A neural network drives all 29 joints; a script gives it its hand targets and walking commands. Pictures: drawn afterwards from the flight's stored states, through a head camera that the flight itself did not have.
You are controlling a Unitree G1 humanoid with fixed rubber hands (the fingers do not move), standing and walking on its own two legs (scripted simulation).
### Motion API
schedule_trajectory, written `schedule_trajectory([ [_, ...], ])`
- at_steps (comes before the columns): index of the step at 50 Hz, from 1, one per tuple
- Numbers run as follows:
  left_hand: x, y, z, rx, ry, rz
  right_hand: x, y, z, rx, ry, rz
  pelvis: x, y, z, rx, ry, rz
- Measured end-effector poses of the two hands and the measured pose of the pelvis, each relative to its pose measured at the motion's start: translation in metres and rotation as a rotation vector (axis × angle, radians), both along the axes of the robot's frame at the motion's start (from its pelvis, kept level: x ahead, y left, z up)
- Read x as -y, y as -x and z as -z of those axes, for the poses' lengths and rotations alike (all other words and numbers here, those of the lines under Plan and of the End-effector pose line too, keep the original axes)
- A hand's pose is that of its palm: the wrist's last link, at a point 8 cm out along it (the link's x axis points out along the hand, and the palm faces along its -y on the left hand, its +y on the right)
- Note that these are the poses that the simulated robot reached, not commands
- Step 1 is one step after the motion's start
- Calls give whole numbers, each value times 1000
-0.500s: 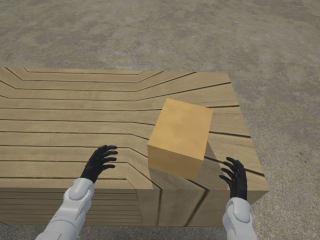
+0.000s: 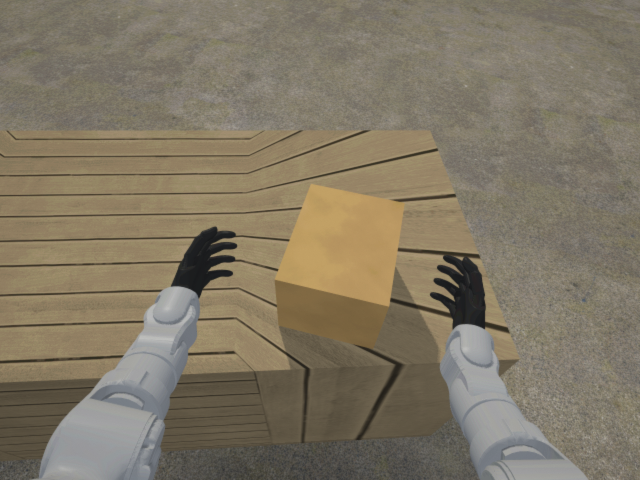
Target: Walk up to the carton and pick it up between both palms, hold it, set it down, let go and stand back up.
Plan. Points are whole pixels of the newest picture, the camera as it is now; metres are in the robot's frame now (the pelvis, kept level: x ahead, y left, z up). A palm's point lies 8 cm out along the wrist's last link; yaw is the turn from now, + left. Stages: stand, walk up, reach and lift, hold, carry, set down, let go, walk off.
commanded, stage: reach and lift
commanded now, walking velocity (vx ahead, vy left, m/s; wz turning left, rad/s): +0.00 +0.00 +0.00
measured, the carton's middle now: (341, 264) +0.47 -0.09 -0.09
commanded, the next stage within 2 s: none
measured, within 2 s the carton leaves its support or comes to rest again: neither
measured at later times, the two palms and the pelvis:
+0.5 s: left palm (217, 237) +0.44 +0.10 +0.04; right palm (482, 277) +0.35 -0.26 +0.03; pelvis -0.02 +0.00 -0.02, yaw +0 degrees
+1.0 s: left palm (232, 211) +0.49 +0.08 +0.04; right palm (465, 238) +0.40 -0.25 +0.05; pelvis -0.01 -0.01 -0.02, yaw +0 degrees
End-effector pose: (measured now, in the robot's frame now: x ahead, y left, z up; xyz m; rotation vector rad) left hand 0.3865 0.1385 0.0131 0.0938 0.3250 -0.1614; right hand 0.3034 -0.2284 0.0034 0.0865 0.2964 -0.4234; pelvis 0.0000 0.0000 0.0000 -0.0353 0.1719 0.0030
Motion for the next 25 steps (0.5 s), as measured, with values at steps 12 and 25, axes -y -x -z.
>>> schedule_trajectory([
  [12,19,-30,-15,4,1,-1,14,-25,-18,7,-1,8,-1,10,9,-91,-4,4],
  [25,37,-57,-25,8,4,-7,29,-44,-29,1,2,23,1,19,17,-185,-12,8],
])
